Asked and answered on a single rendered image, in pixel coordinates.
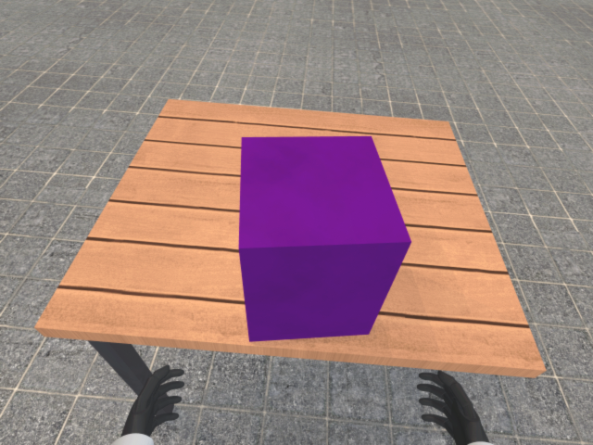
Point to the left robot hand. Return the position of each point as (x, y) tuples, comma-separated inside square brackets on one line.
[(141, 418)]

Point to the right robot hand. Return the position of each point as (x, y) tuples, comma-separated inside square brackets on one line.
[(462, 422)]

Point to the carton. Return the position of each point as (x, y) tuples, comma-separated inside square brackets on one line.
[(321, 237)]

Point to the table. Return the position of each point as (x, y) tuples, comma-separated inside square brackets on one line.
[(161, 266)]

